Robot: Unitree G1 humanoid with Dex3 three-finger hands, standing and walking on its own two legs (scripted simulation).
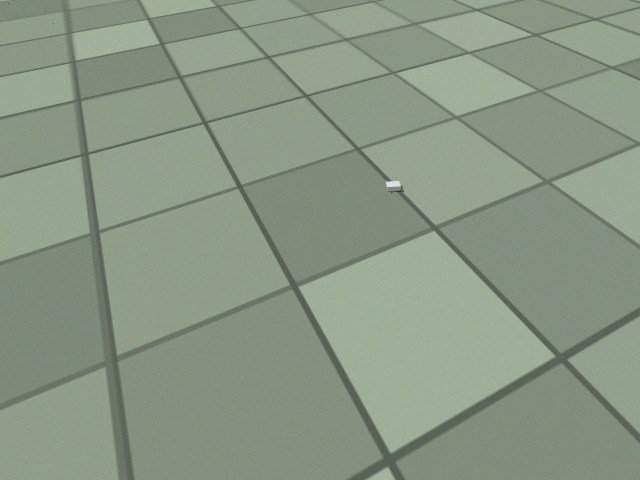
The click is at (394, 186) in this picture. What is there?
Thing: small brick
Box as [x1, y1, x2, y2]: [385, 181, 400, 190]
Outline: 386,182 386,190 399,190 400,185 398,181
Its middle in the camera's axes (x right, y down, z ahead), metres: +0.36 -0.25 +1.90
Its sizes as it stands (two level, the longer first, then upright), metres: 0.066 0.042 0.027
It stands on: the floor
